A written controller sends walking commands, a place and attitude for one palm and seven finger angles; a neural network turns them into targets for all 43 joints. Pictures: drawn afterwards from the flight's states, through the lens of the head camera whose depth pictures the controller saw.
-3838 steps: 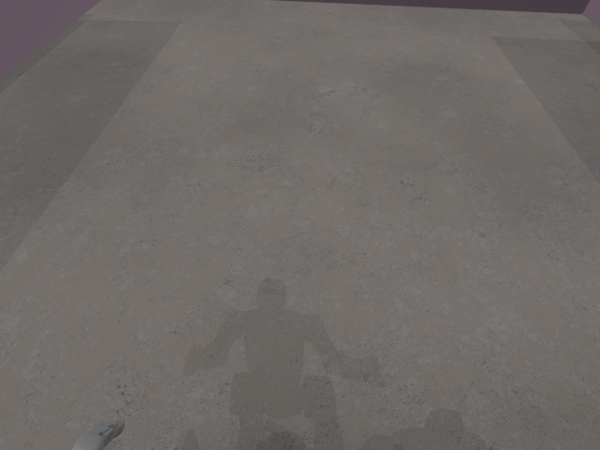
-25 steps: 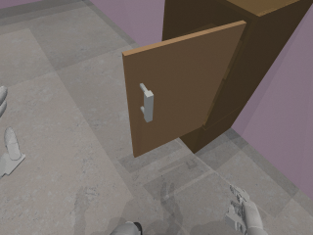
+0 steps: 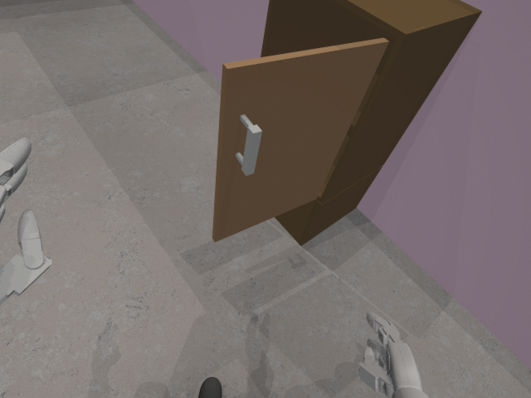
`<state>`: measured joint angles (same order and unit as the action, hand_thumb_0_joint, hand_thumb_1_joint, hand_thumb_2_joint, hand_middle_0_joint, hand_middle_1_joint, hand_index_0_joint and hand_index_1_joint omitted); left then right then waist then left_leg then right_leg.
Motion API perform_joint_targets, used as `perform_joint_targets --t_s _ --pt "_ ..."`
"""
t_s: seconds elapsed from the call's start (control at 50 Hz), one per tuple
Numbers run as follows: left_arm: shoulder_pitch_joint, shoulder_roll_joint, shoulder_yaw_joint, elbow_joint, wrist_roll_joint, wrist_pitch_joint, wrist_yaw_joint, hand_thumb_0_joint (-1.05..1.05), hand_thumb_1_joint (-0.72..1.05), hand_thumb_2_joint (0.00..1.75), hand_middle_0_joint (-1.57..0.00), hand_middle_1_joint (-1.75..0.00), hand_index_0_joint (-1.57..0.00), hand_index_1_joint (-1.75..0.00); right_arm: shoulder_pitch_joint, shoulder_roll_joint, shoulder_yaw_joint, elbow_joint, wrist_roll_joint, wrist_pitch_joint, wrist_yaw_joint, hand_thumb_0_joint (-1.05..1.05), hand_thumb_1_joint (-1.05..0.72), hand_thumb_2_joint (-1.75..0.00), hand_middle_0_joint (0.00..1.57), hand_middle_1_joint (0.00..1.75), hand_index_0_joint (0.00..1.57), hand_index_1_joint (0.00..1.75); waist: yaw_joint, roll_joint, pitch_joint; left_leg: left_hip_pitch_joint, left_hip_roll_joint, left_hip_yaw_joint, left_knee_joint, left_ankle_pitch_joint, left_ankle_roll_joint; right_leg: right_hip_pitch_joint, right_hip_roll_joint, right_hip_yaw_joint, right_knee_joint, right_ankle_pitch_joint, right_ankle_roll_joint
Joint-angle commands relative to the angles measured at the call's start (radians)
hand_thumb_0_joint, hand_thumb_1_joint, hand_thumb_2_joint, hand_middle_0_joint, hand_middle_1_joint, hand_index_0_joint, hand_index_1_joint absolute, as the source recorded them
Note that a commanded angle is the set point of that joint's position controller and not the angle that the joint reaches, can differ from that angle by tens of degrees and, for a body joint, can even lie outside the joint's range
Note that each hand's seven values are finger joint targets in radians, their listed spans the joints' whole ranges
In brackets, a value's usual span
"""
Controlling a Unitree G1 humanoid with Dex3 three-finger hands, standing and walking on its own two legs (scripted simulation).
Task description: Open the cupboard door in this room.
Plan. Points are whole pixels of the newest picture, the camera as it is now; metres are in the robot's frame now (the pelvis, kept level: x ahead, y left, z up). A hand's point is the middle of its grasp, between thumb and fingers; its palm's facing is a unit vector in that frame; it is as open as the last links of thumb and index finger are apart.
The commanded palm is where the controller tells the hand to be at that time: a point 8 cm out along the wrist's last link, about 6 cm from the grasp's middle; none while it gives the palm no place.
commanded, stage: stop stepping back and stand still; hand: left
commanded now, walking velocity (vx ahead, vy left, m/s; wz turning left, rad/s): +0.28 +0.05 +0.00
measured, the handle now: (246, 145) +0.59 +0.09 -0.01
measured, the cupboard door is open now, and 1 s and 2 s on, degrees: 83 83 83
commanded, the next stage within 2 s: let the arm hang, fingers relaxed in 0.66 s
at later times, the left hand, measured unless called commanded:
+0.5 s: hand (47, 350) +0.14 +0.23 +0.14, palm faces +0.35 -0.80 -0.49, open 7.4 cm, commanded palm +0.06 +0.28 +0.17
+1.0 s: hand out of the picture +0.00 +0.16 -0.15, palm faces +0.00 -0.97 -0.23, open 7.4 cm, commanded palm none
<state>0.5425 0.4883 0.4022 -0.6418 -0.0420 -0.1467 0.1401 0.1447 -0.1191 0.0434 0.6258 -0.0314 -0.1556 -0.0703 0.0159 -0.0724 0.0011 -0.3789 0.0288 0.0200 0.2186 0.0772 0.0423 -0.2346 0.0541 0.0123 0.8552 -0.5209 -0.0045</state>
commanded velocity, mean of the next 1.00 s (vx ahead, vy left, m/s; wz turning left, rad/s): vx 0.12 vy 0.04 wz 0.00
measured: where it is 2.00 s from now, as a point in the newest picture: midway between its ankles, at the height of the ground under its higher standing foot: outside the picture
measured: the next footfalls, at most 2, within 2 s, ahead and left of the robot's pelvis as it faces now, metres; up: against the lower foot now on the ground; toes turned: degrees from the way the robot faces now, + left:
right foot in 0.12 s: -0.03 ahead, -0.11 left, +0.00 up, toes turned +3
left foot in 0.32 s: +0.01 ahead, +0.13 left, +0.00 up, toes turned +3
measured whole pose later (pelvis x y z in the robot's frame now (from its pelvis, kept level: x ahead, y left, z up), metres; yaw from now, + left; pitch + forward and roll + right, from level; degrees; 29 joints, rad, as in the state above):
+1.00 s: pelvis -0.11 -0.02 -0.03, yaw +3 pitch -3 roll +2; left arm 0.28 0.17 -0.02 0.65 0.04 0.07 -0.01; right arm 0.16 -0.22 0.01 0.81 -0.03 0.03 0.00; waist -0.03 0.00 0.04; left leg -0.37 -0.04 0.02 0.65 -0.31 0.01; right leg -0.32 0.00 0.01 0.70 -0.31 -0.03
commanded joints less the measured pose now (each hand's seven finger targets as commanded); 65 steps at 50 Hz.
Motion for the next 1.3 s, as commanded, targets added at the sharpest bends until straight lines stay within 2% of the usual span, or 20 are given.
perform_joint_targets --t_s 0.0,0.06,0.12,0.14,0.26,0.34,0.38,0.44,0.48,0.5,0.58,0.66,0.72,0.74,0.78,0.88,0.92,0.98,1.12,1.28 --pt "0.046 0.164 0.168 -0.228 -0.019 -0.065 0.042 0.0 0.9 0.9 -0.2 -0.3 -0.2 -0.3 -0.046 -0.186 -0.068 -0.144 -0.002 -0.036 -0.012 0.0 -0.9 -0.9 0.2 0.3 0.2 0.3 0.001 0.447 -0.208 0.155 0.056 -0.033 -0.18 -0.617 -0.16 0.154 0.105 -0.181 -0.345 -0.089 -0.043" --pt "0.121 0.21 0.207 -0.22 -0.027 -0.077 0.031 0.0 0.9 0.9 -0.2 -0.3 -0.2 -0.3 -0.027 -0.172 -0.056 -0.132 -0.001 0.004 0.002 0.0 -0.9 -0.9 0.2 0.3 0.2 0.3 -0.018 0.078 -0.177 0.275 -0.042 0.029 0.434 -0.359 -0.095 -0.127 -0.194 0.077 -0.712 0.12 -0.142" --pt "-0.012 0.308 0.304 -0.248 -0.034 -0.097 0.043 0.0 0.9 0.9 -0.2 -0.3 -0.2 -0.3 -0.04 -0.194 -0.04 -0.147 -0.003 0.017 0.022 0.0 -0.9 -0.9 0.2 0.3 0.2 0.3 -0.021 -0.15 -0.109 -0.197 0.014 -0.083 0.847 -0.378 -0.08 -0.073 -0.471 0.357 -0.694 0.368 -0.243" --pt "-0.052 0.147 0.191 -0.085 -0.048 -0.09 0.021 0.0 0.9 0.9 -0.2 -0.3 -0.2 -0.3 0.031 -0.187 -0.07 -0.089 0.021 0.017 0.013 0.0 -0.9 -0.9 0.2 0.3 0.2 0.3 -0.051 -0.121 -0.114 -0.17 0.017 -0.089 0.842 -0.33 -0.079 -0.021 -0.352 0.143 -0.642 0.214 -0.171" --pt "-0.193 0.099 0.081 0.11 0.014 -0.067 0.026 0.0 0.9 0.9 -0.2 -0.3 -0.2 -0.3 -0.001 -0.213 -0.063 -0.078 0.029 -0.019 -0.052 0.0 -0.9 -0.9 0.2 0.3 0.2 0.3 -0.037 0.116 0.084 0.147 -0.01 0.072 0.315 -0.419 -0.001 -0.162 -0.244 0.075 -0.454 0.15 -0.091" --pt "-0.206 0.122 0.103 0.011 0.013 -0.107 0.03 0.0 0.9 0.9 -0.2 -0.3 -0.2 -0.3 0.036 -0.245 -0.071 -0.116 0.039 -0.044 -0.048 0.0 -0.9 -0.9 0.2 0.3 0.2 0.3 -0.037 0.232 -0.028 0.313 0.245 -0.363 0.187 -0.112 0.158 -0.259 -0.055 -0.042 -0.075 0.199 0.045" --pt "-0.171 0.173 0.149 -0.09 0.024 -0.123 0.02 0.0 0.9 0.9 -0.2 -0.3 -0.2 -0.3 0.019 -0.226 -0.069 -0.095 0.011 -0.058 -0.035 0.0 -0.9 -0.9 0.2 0.3 0.2 0.3 -0.033 0.217 -0.039 0.13 0.268 -0.372 0.11 -0.147 0.173 -0.124 -0.066 -0.028 -0.03 -0.038 0.016" --pt "-0.009 0.165 0.19 -0.146 0.016 -0.119 0.024 0.0 0.9 0.9 -0.2 -0.3 -0.2 -0.3 0.002 -0.229 -0.076 -0.12 0.031 -0.069 -0.016 0.0 -0.9 -0.9 0.2 0.3 0.2 0.3 -0.002 0.193 -0.077 -0.051 0.148 -0.099 0.225 -0.328 0.059 0.156 -0.07 -0.052 -0.346 0.12 -0.01" --pt "0.077 0.197 0.23 -0.149 0.007 -0.121 0.029 0.0 0.9 0.9 -0.2 -0.3 -0.2 -0.3 -0.005 -0.192 -0.083 -0.14 0.034 -0.049 -0.001 0.0 -0.9 -0.9 0.2 0.3 0.2 0.3 -0.005 -0.089 -0.067 -0.244 -0.04 0.053 0.661 -0.499 -0.033 0.166 -0.345 0.426 -0.615 0.081 -0.156" --pt "0.043 0.181 0.228 -0.147 -0.01 -0.13 0.031 0.0 0.9 0.9 -0.2 -0.3 -0.2 -0.3 0.005 -0.208 -0.099 -0.125 0.039 -0.051 0.0 0.0 -0.9 -0.9 0.2 0.3 0.2 0.3 -0.012 -0.049 -0.022 -0.276 -0.031 0.004 0.864 -0.509 -0.047 0.103 -0.407 0.483 -0.644 0.199 -0.191" --pt "0.048 0.135 0.233 0.042 0.003 -0.157 0.03 0.0 0.9 0.9 -0.2 -0.3 -0.2 -0.3 0.041 -0.167 -0.072 -0.092 0.032 -0.039 -0.003 0.0 -0.9 -0.9 0.2 0.3 0.2 0.3 -0.043 0.003 -0.011 -0.235 0.039 0.007 0.72 -0.404 -0.054 0.128 -0.317 0.199 -0.499 0.768 -0.171" --pt "-0.046 0.069 0.133 0.154 0.009 -0.139 0.029 0.0 0.9 0.9 -0.2 -0.3 -0.2 -0.3 0.028 -0.189 -0.075 -0.082 0.03 -0.047 -0.024 0.0 -0.9 -0.9 0.2 0.3 0.2 0.3 -0.032 -0.013 -0.039 0.115 -0.019 0.093 0.319 -0.271 -0.02 0.035 -0.24 0.08 -0.454 0.602 -0.084" --pt "-0.06 0.05 0.079 0.067 0.006 -0.13 0.021 0.0 0.9 0.9 -0.2 -0.3 -0.2 -0.3 0.015 -0.231 -0.097 -0.108 0.033 -0.055 -0.028 0.0 -0.9 -0.9 0.2 0.3 0.2 0.3 -0.02 0.153 -0.122 0.345 0.129 -0.102 0.216 0.0 0.051 -0.065 -0.132 0.019 -0.292 0.467 0.028" --pt "-0.095 -0.109 -0.281 0.756 0.092 0.047 -0.115 0.0 0.9 0.9 -0.2 -0.3 -0.2 -0.3 0.071 -0.413 -0.123 0.077 0.016 -0.029 0.067 0.0 -0.9 -0.9 0.2 0.3 0.2 0.3 -0.095 0.261 -0.074 0.263 0.213 -0.257 0.313 0.426 0.125 -0.21 -0.119 -0.066 -0.003 0.421 0.027" --pt "-0.106 -0.223 -0.288 0.744 0.073 0.167 -0.114 0.0 0.9 0.9 -0.2 -0.3 -0.2 -0.3 0.102 -0.296 -0.099 0.04 0.007 0.078 0.057 0.0 -0.9 -0.9 0.2 0.3 0.2 0.3 -0.067 0.213 -0.096 0.286 0.279 -0.34 0.236 0.718 0.218 -0.279 -0.052 0.014 0.147 -0.136 0.046" --pt "-0.162 -0.159 -0.32 1.06 0.075 0.162 -0.122 0.0 0.9 0.9 -0.2 -0.3 -0.2 -0.3 -0.009 -0.269 -0.074 0.063 0.0 0.126 0.055 0.0 -0.9 -0.9 0.2 0.3 0.2 0.3 0.035 -0.054 -0.129 0.018 0.152 -0.156 0.239 -0.082 0.096 0.074 -0.074 0.004 -0.218 0.13 0.024" --pt "-0.217 -0.053 -0.324 1.152 0.082 0.152 -0.123 0.0 0.9 0.9 -0.2 -0.3 -0.2 -0.3 -0.022 -0.207 -0.068 0.08 0.017 0.162 0.063 0.0 -0.9 -0.9 0.2 0.3 0.2 0.3 0.012 -0.155 -0.034 -0.002 -0.047 -0.064 0.384 -0.512 -0.025 -0.078 -0.262 0.33 -0.627 -0.067 -0.047" --pt "-0.378 -0.063 -0.349 1.258 0.071 0.163 -0.122 0.0 0.9 0.9 -0.2 -0.3 -0.2 -0.3 0.05 -0.194 -0.082 0.181 0.008 0.196 0.075 0.0 -0.9 -0.9 0.2 0.3 0.2 0.3 -0.071 0.04 0.14 0.156 -0.051 -0.015 0.568 -0.468 -0.038 -0.407 -0.28 0.337 -0.706 -0.225 -0.136" --pt "-0.246 -0.187 -0.359 1.523 0.054 0.144 -0.113 0.0 0.9 0.9 -0.2 -0.3 -0.2 -0.3 0.068 -0.184 -0.071 0.301 0.0 0.158 0.049 0.0 -0.9 -0.9 0.2 0.3 0.2 0.3 -0.003 0.279 -0.02 0.071 0.089 -0.199 0.114 -0.367 0.019 0.045 -0.106 0.075 -0.464 0.24 -0.046" --pt "-0.274 -0.137 -0.357 1.675 0.053 0.13 -0.118 0.0 0.9 0.9 -0.2 -0.3 -0.2 -0.3 0.119 -0.216 -0.088 0.405 0.011 0.151 0.043 0.0 -0.9 -0.9 0.2 0.3 0.2 0.3 -0.019 0.069 0.011 0.148 0.062 -0.151 0.085 -0.387 0.007 0.015 -0.131 0.087 -0.539 0.216 -0.064"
